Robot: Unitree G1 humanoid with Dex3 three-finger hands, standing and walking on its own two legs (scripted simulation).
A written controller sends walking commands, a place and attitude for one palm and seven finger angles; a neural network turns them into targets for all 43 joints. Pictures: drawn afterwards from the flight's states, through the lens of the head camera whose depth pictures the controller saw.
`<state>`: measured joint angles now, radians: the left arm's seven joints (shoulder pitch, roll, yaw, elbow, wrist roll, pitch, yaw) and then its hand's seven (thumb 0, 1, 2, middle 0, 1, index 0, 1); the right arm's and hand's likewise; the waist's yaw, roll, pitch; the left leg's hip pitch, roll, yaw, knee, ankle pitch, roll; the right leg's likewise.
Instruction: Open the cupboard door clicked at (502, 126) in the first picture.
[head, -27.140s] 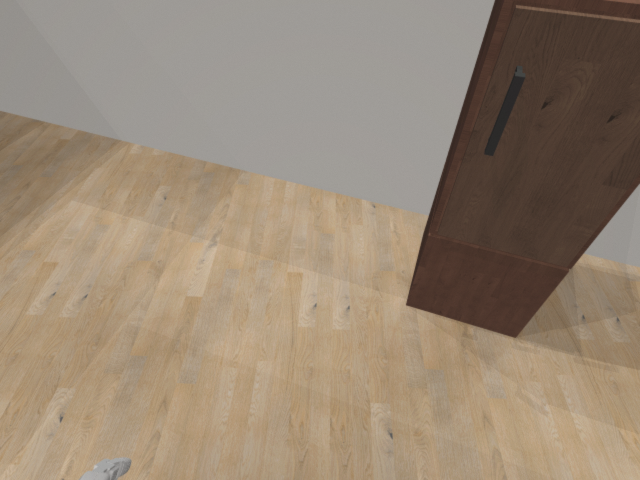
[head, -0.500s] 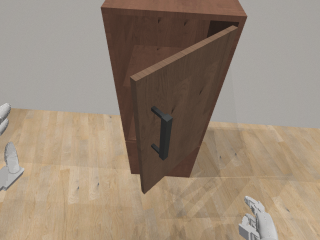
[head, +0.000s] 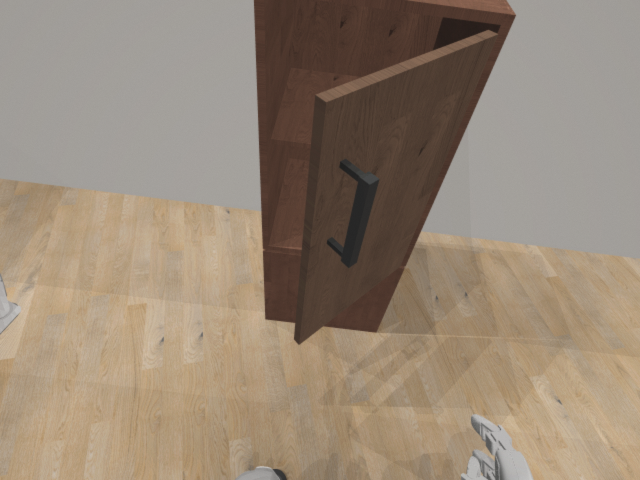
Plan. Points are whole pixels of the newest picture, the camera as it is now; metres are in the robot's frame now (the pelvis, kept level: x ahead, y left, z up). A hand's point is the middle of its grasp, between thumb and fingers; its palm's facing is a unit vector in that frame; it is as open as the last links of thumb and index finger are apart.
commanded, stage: step back with the hand held close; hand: left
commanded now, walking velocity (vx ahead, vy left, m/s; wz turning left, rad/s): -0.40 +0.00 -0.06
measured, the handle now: (348, 217) +0.45 -0.01 +0.07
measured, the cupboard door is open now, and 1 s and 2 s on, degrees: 46 46 46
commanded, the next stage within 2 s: stop stepping back and stand still in 0.12 s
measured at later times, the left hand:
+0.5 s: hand out of the picture +0.12 +0.24 +0.18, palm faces +0.36 -0.80 -0.47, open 7.4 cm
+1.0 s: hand out of the picture +0.08 +0.25 +0.19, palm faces +0.36 -0.78 -0.51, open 7.4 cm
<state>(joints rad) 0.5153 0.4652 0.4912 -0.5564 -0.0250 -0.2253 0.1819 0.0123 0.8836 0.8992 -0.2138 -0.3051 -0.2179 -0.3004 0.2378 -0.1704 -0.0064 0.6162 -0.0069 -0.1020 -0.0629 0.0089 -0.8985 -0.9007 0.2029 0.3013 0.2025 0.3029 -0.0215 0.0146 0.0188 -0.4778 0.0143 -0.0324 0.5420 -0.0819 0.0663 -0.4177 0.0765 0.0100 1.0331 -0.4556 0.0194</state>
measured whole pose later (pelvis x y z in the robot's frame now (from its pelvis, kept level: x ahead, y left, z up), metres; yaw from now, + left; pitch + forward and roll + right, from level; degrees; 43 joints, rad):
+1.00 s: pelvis -0.14 +0.01 +0.00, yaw -2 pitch -1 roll +0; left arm 0.54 0.45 0.44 -0.51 -0.03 -0.20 0.14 0.01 0.89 0.90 -0.21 -0.30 -0.21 -0.30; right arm 0.23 -0.15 0.03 0.61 -0.01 -0.15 -0.04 0.01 -0.90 -0.90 0.20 0.30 0.20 0.30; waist -0.04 -0.01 0.01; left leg -0.19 0.04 0.05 0.56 -0.35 -0.01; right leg -0.27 0.03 -0.09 0.56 -0.27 -0.05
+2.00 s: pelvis -0.18 +0.01 +0.02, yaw +3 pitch -1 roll +0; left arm 0.28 0.14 0.01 1.14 0.01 0.01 0.02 0.00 0.91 0.90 -0.20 -0.30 -0.20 -0.30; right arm 0.30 -0.15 0.01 1.13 -0.02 0.01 -0.03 0.00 -0.91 -0.90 0.20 0.30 0.20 0.30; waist 0.00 0.02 0.03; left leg -0.13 -0.03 0.02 0.38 -0.23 0.03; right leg -0.20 0.04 -0.02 0.37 -0.15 -0.04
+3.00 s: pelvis -0.16 +0.04 +0.01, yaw +3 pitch -1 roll +0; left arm 0.24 0.17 0.01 1.15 0.01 -0.01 0.03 0.00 0.91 0.90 -0.20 -0.30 -0.20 -0.30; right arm 0.25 -0.17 0.01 1.15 -0.02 -0.02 -0.04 0.00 -0.90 -0.90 0.20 0.30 0.20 0.30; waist -0.01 0.00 0.05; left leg -0.10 -0.07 0.03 0.36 -0.25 0.07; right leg -0.19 0.00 0.00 0.40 -0.19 0.00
